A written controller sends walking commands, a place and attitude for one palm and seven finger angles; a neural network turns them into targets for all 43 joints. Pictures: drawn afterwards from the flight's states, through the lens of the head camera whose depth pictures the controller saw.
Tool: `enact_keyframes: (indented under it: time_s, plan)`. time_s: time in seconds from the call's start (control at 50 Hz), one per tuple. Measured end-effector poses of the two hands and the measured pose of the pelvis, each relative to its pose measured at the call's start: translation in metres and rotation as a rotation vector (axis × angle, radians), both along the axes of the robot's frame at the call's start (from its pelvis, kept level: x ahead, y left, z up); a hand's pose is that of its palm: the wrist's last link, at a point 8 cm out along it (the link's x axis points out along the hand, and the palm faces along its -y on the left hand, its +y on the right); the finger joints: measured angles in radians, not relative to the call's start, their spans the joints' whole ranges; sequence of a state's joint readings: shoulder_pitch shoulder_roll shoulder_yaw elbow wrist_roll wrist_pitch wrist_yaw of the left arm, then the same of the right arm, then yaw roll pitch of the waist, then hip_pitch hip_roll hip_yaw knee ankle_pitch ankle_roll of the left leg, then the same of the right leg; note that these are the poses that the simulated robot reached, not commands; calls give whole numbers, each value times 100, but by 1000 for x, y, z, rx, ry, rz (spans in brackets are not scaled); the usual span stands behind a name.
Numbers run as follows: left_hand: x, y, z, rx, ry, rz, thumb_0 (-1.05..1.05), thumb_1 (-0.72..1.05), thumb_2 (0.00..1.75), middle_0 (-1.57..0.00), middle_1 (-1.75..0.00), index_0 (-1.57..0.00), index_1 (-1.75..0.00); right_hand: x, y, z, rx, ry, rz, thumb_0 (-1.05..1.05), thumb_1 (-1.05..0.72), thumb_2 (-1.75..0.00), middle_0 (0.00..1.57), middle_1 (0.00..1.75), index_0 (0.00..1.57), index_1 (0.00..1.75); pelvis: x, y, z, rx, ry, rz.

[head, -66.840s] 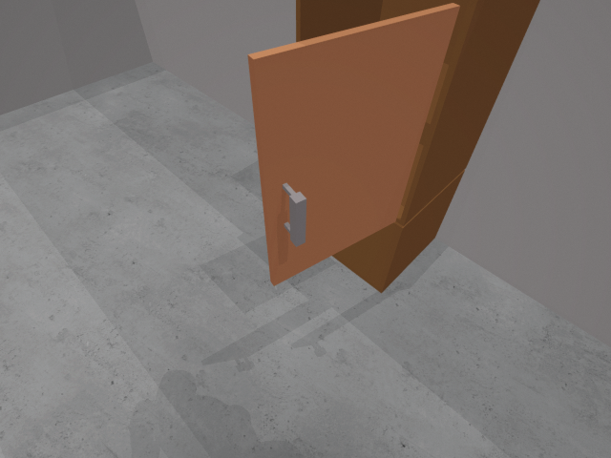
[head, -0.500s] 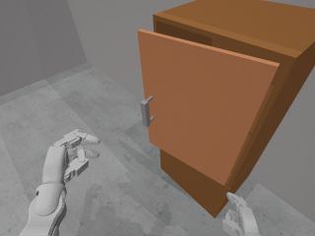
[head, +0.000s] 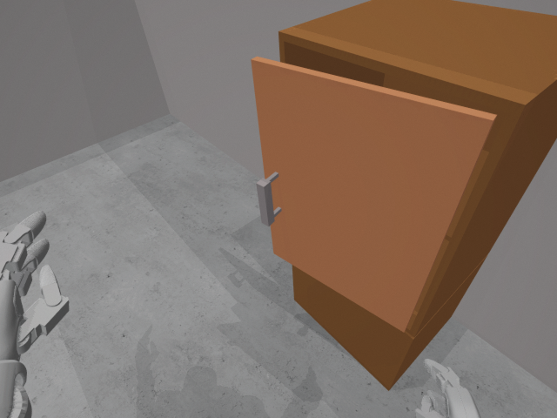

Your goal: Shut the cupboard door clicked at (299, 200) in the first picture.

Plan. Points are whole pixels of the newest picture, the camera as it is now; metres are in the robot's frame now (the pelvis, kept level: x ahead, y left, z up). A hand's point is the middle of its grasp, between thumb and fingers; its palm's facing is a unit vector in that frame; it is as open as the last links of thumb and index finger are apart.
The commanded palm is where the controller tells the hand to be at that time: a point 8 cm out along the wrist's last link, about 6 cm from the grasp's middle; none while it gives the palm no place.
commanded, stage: draw the hand back to the body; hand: left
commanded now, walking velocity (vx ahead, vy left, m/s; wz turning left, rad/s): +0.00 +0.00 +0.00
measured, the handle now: (271, 198) +0.62 +0.11 -0.08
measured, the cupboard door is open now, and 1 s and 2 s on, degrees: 10 10 10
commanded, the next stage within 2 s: step back with the hand held close in 0.18 s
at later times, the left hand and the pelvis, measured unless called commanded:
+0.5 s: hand (75, 301) +0.19 +0.26 +0.14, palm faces +0.41 -0.80 -0.44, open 7.4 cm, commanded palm +0.13 +0.30 +0.17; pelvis -0.01 +0.00 +0.00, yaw +0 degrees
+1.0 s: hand (18, 347) +0.14 +0.29 +0.15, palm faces +0.44 -0.77 -0.46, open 7.4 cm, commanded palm +0.08 +0.32 +0.17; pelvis -0.07 +0.03 -0.02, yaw -1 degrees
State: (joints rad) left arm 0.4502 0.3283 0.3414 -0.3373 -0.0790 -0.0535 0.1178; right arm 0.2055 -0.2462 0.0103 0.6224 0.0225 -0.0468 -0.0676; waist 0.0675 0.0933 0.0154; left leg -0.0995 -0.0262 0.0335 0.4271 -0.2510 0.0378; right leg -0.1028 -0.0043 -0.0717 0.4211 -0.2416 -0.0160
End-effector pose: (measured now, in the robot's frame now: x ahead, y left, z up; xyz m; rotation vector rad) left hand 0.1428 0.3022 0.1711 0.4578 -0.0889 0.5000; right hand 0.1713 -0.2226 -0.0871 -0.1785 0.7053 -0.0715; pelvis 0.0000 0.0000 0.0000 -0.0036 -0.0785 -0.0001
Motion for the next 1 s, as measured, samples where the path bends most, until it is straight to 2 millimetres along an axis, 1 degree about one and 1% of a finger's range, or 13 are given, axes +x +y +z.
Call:
enact_keyframes:
  time_s: [0.06, 0.1, 0.22, 0.26, 0.3, 0.4, 0.52, 0.58, 0.66, 0.72, 0.76, 0.88, 1.0]
  plan:
    - [3, -7, -10, -34, 17, -21, 2, 89, 89, -23, -33, -23, -32, -4, -4, 2, -11, -2, -7, 2, -90, -90, 20, 30, 20, 30, -2, -3, 0, 2, 0, -2]
    - [4, -11, -10, -38, 10, -39, 2, 89, 89, -22, -32, -22, -31, -5, -6, 4, -17, -10, -13, 2, -90, -90, 20, 30, 20, 30, -2, -5, 0, 1, -2, -4]
    - [4, -15, 7, 14, -54, -70, 2, 89, 89, -21, -30, -21, -30, -5, -9, 9, -15, -47, -25, 2, -90, -90, 20, 30, 20, 30, 0, -8, 0, -2, -11, -11]
    - [4, -14, 12, 27, -64, -68, 2, 89, 89, -21, -30, -21, -30, -4, -9, 9, -9, -52, -28, 2, -90, -90, 20, 30, 20, 30, -1, -8, 0, -2, -12, -13]
    - [4, -12, 12, 29, -59, -63, 2, 89, 89, -21, -30, -21, -30, -4, -8, 8, -1, -51, -29, 2, -90, -90, 20, 30, 20, 30, -2, -7, 0, -1, -12, -15]
    - [6, -5, 4, 43, -27, -52, 2, 89, 89, -21, -30, -21, -30, -7, -10, 4, -2, -17, -39, 1, -90, -90, 20, 30, 20, 30, -5, -5, -1, -16, 28, -7]
    - [11, -2, -8, 49, 15, -95, 2, 89, 89, -21, -30, -21, -30, -21, -14, -2, -44, 59, -85, 1, -90, -90, 20, 30, 20, 30, -8, 7, -3, -17, 70, -8]
    - [12, 2, -5, 72, 18, -125, 2, 89, 89, -21, -30, -21, -30, -29, -12, -2, -64, 84, -111, 2, -90, -90, 20, 30, 20, 30, -11, 13, -4, -11, 78, -15]
    - [11, 11, 6, 129, -11, -153, 2, 89, 89, -21, -30, -21, -30, -38, -7, 1, -76, 91, -131, 2, -90, -90, 20, 30, 20, 30, -18, 20, -6, -7, 82, -24]
    - [6, 18, 12, 156, -36, -161, 2, 89, 89, -21, -30, -21, -30, -44, -1, 4, -74, 78, -136, 2, -90, -90, 20, 30, 20, 30, -25, 24, -7, -6, 83, -30]
    - [1, 21, 12, 160, -47, -163, 2, 89, 89, -21, -30, -21, -30, -48, 3, 6, -72, 65, -136, 2, -90, -90, 20, 30, 20, 30, -31, 26, -8, -6, 83, -34]
    - [-23, 25, 1, 140, -58, -149, 2, 89, 89, -21, -30, -21, -30, -64, 10, 7, -75, 34, -119, 1, -90, -90, 20, 30, 20, 30, -50, 29, -13, -9, 74, -33]
    - [-49, 25, -5, 135, -101, -115, 2, 89, 89, -21, -30, -21, -30, -85, 10, 1, -91, 34, -89, 1, -90, -90, 20, 30, 20, 30, -69, 26, -19, -16, 57, -21]
